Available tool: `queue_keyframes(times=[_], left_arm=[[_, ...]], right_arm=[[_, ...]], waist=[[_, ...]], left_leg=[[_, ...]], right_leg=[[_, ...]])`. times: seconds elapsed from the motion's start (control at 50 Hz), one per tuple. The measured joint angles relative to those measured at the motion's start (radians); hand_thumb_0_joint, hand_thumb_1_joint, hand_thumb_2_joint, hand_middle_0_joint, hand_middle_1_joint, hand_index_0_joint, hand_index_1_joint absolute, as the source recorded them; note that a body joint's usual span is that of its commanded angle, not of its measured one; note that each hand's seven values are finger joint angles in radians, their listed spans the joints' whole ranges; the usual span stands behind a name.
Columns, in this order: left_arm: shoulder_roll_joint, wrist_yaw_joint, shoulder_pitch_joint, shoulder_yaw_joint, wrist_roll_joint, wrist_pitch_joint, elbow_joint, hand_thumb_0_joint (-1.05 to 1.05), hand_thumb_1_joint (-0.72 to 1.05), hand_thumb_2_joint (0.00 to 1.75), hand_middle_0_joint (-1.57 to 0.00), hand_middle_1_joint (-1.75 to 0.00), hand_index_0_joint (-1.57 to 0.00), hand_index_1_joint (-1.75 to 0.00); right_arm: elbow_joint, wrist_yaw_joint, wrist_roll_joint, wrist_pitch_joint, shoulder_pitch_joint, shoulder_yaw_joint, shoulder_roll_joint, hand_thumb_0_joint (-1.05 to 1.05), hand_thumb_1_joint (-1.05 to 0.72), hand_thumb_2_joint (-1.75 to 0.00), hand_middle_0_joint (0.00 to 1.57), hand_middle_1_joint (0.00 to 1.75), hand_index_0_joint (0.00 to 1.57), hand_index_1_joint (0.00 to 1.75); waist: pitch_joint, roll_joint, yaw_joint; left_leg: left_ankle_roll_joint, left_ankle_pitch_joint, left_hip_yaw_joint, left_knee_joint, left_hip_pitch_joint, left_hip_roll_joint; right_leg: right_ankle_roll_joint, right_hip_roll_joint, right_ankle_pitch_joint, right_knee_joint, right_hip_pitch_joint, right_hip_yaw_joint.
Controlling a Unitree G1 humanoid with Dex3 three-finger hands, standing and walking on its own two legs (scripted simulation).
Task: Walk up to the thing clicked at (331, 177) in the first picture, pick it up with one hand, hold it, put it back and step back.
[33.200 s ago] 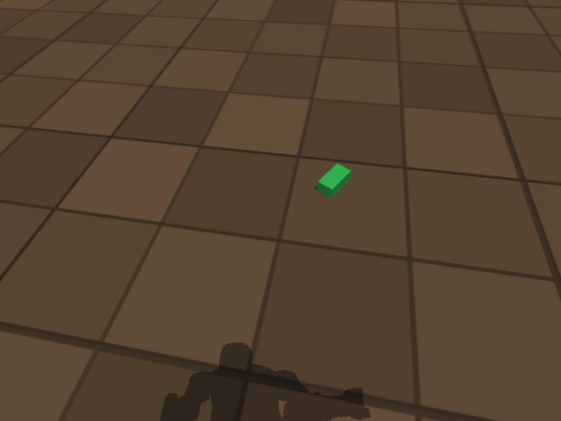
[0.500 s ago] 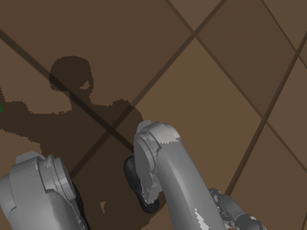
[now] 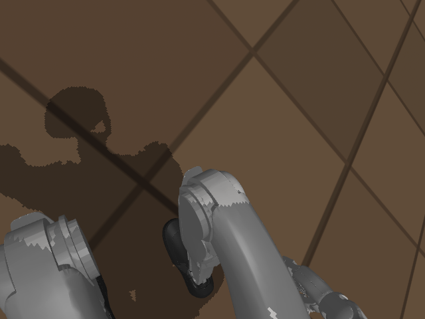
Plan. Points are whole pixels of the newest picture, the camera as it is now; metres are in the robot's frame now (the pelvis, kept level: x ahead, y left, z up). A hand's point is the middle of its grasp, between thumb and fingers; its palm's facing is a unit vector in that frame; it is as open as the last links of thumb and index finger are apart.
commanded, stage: open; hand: left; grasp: from above
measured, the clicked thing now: out of the picture +0.44 +0.37 -0.27
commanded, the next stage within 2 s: withdraw in 0.78 s
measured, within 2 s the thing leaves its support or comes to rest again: neither
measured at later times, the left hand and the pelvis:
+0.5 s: hand out of the picture +0.44 +0.37 -0.22, palm faces -0.45 -0.14 -0.88, open 13.3 cm; pelvis +0.00 +0.00 +0.00, yaw +0 degrees
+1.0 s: hand out of the picture +0.44 +0.37 -0.22, palm faces -0.43 -0.13 -0.89, open 13.8 cm; pelvis +0.00 +0.00 +0.00, yaw +0 degrees
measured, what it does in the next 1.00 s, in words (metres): stands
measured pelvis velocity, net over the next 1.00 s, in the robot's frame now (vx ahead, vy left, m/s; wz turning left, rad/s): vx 0.00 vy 0.00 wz -0.01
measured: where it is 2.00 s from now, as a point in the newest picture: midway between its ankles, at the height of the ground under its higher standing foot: (149, 292)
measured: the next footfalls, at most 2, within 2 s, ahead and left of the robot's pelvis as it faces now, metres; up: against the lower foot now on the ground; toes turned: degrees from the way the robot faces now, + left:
none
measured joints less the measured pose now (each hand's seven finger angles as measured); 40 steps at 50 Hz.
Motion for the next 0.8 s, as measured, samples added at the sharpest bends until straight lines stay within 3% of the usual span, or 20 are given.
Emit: queue_keyframes(times=[0.1, 0.52, 0.8], left_arm=[[0.003, 0.005, 0.002, -0.005, 0.002, 0.016, -0.003, 0.0, -0.1, 0.6, -0.48, -0.73, -0.51, -0.7], [0.025, -0.045, 0.003, -0.01, -0.06, 0.017, -0.039, 0.0, -0.39, 0.87, -0.16, -1.01, -0.18, -0.97], [0.03, -0.032, 0.002, -0.024, -0.041, -0.002, -0.032, 0.0, -0.46, 0.95, -0.09, -1.06, -0.11, -1.03]], right_arm=[[-0.005, 0.004, 0.0, -0.008, 0.004, 0.004, -0.002, 0.0, -0.9, -0.89, 0.2, 0.3, 0.21, 0.3], [-0.015, 0.011, 0.0, -0.009, 0.002, 0.021, -0.017, 0.0, -0.91, -0.89, 0.2, 0.3, 0.21, 0.3], [-0.023, 0.008, -0.002, -0.003, -0.004, 0.032, -0.017, 0.0, -0.9, -0.89, 0.2, 0.3, 0.21, 0.3]], waist=[[0.001, -0.003, -0.003], [0.025, 0.006, -0.004], [0.019, -0.001, -0.001]], left_leg=[[-0.003, 0.003, -0.003, -0.001, 0.001, -0.001], [-0.006, 0.0, -0.014, -0.006, 0.015, 0.001], [-0.004, 0.006, -0.016, -0.006, 0.016, 0.0]], right_leg=[[-0.002, -0.001, 0.003, 0.0, 0.0, -0.002], [-0.003, 0.004, 0.008, -0.013, 0.012, -0.01], [0.0, 0.005, 0.014, -0.016, 0.016, -0.011]])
